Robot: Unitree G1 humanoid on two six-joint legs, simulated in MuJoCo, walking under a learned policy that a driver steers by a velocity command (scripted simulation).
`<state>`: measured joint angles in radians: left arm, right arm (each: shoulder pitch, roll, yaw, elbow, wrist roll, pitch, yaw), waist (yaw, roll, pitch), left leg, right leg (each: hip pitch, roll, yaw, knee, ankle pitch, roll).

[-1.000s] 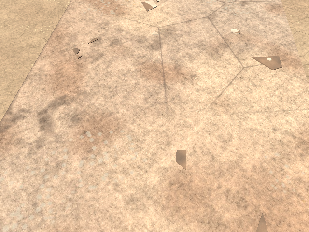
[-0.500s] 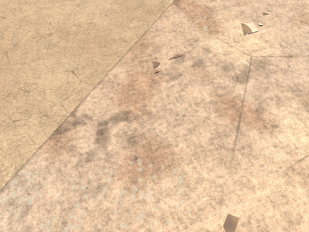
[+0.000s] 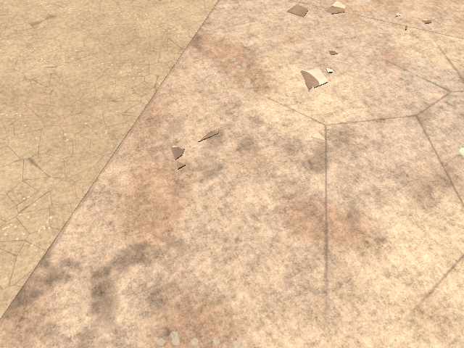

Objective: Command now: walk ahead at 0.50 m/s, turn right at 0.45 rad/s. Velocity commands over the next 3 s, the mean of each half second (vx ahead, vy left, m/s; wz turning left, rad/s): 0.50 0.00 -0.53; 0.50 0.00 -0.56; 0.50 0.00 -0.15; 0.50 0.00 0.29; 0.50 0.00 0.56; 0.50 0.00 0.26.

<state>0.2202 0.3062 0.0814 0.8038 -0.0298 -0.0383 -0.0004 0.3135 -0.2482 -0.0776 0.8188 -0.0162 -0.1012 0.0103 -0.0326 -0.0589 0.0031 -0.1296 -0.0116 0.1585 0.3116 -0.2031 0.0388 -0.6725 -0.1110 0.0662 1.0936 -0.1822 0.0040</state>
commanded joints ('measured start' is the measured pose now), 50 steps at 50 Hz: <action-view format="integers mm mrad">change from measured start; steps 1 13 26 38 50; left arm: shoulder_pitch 5 11 48 101 7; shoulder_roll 11 98 133 77 25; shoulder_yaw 0 37 36 22 -4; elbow -62 -152 -165 -156 -228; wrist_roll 5 2 15 10 13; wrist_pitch -1 3 -35 -4 3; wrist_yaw -8 -61 1 17 2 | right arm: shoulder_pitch -70 -31 -195 -167 -54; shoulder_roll -124 -246 -107 -192 -152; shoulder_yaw -29 -61 -3 -39 -19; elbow -55 -18 -151 -163 -71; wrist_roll -2 47 -1 17 13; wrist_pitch -20 51 6 -45 -24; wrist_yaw -17 -37 -22 7 3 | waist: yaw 36 123 33 -19 14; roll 117 143 21 -68 136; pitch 35 -65 -30 -100 13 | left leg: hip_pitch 12 187 -494 -48 18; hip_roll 274 284 104 48 264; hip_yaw -106 95 -216 -245 -338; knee -181 298 586 126 -155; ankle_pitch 251 904 65 134 145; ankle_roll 143 45 -101 2 179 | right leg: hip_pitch -57 328 435 473 -55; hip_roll -31 162 -16 41 19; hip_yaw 43 -211 206 320 54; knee -115 -481 -864 -525 -63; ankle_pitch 144 -2 278 116 -61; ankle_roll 6 -153 -286 -147 -3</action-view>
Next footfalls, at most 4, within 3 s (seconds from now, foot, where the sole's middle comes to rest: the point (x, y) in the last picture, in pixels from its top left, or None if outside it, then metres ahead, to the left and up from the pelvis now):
0.28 right None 0.30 -0.16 -0.78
0.76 left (244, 308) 0.62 -0.05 -0.78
1.28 right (362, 285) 0.69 -0.43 -0.78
1.82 left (334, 190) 1.08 -0.41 -0.78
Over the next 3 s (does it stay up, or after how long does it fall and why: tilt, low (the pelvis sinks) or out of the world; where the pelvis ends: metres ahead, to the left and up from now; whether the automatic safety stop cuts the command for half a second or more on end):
stays up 1.49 -0.56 0.00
